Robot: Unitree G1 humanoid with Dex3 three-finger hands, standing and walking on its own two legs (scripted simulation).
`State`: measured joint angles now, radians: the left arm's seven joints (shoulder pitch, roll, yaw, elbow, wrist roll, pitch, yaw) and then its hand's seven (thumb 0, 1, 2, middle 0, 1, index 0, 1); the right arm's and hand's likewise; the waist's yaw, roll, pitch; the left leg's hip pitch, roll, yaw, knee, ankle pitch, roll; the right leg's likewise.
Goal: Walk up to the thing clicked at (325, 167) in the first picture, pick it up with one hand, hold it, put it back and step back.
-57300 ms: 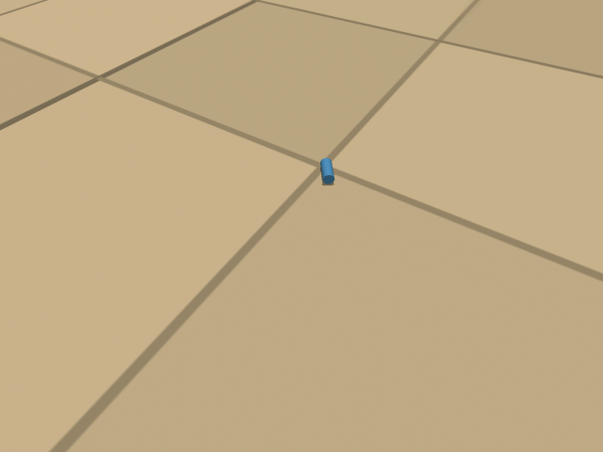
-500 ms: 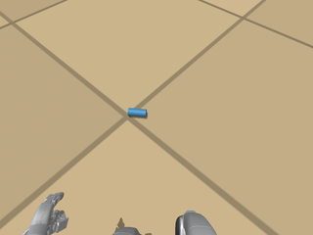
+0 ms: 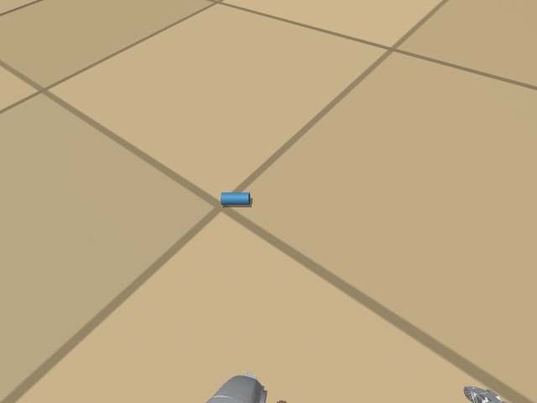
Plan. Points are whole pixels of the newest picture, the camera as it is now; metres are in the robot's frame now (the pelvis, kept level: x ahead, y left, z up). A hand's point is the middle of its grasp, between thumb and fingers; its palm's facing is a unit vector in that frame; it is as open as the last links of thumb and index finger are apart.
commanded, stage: step back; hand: left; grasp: from above
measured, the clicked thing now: (235, 198) +1.06 +0.30 -0.73
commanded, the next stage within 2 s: stand in 1.04 s
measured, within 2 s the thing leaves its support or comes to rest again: neither
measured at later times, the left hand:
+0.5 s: hand out of the picture +0.03 +0.28 -0.14, palm faces +0.06 -0.93 -0.37, open 7.4 cm
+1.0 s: hand out of the picture +0.10 +0.29 -0.15, palm faces +0.12 -0.93 -0.35, open 7.4 cm
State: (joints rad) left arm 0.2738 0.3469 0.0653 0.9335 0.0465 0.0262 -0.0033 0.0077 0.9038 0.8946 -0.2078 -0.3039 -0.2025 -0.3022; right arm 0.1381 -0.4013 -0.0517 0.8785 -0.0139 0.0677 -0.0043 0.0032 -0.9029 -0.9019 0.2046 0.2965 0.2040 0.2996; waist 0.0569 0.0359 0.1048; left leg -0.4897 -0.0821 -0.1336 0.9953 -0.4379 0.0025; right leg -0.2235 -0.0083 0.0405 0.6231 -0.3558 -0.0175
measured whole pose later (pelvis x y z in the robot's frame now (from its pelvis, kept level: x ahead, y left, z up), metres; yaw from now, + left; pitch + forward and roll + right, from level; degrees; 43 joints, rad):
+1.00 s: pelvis +0.02 +0.02 +0.00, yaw +5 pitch -2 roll +0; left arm 0.10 0.37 0.04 1.03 0.00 -0.01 -0.01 0.01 0.91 0.90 -0.21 -0.30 -0.20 -0.30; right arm 0.11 -0.33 -0.02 1.05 -0.02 -0.01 0.01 0.00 -0.90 -0.90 0.21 0.30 0.21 0.30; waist 0.02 -0.01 0.07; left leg -0.23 0.01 -0.01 0.55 -0.29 -0.01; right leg -0.21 -0.04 -0.03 0.54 -0.29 0.02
